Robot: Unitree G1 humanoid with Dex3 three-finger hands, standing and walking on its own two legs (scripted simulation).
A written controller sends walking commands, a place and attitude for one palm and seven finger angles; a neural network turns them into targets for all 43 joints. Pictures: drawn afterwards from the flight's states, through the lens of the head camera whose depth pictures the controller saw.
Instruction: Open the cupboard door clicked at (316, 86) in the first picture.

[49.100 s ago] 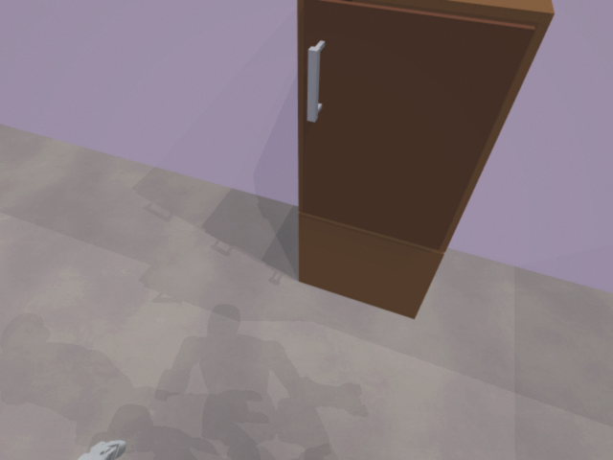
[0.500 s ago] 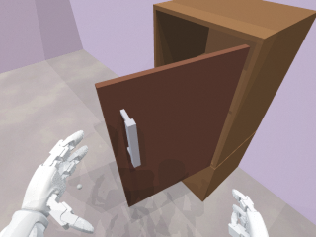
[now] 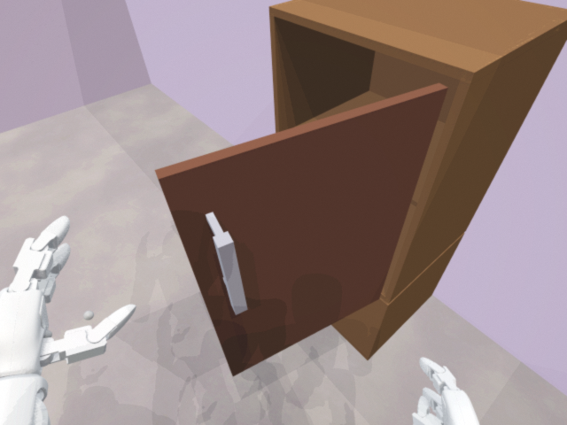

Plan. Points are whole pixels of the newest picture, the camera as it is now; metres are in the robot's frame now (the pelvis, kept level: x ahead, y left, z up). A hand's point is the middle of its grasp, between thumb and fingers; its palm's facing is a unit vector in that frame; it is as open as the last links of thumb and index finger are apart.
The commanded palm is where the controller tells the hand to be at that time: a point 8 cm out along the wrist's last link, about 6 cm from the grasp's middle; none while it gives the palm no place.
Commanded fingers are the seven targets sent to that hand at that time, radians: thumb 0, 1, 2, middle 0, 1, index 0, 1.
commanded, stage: draw the hand back to the body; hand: left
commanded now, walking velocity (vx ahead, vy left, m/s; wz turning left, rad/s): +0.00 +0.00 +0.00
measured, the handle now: (226, 266) +0.30 +0.12 +0.09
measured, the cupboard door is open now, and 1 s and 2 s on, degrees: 77 77 77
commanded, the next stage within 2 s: step back with the hand held close in 0.62 s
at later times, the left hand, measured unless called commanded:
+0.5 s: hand (83, 302) +0.20 +0.25 +0.15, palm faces +0.44 -0.81 -0.39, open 7.6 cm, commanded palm +0.14 +0.29 +0.17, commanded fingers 0.00 0.90 0.90 -0.20 -0.30 -0.20 -0.30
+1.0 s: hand (70, 317) +0.18 +0.26 +0.14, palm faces +0.34 -0.81 -0.48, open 7.4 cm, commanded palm +0.12 +0.30 +0.18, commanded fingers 0.00 0.90 0.90 -0.20 -0.30 -0.20 -0.30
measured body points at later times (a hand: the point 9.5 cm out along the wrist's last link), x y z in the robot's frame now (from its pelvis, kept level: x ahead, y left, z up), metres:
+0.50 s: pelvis +0.00 -0.01 +0.00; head -0.01 -0.03 +0.45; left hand +0.17 +0.29 +0.17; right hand +0.19 -0.23 -0.08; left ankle -0.04 +0.10 -0.74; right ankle +0.00 -0.12 -0.74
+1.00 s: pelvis -0.03 +0.01 +0.00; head -0.01 +0.00 +0.45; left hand +0.16 +0.30 +0.17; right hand +0.14 -0.24 -0.08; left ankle -0.04 +0.10 -0.74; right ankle +0.00 -0.12 -0.74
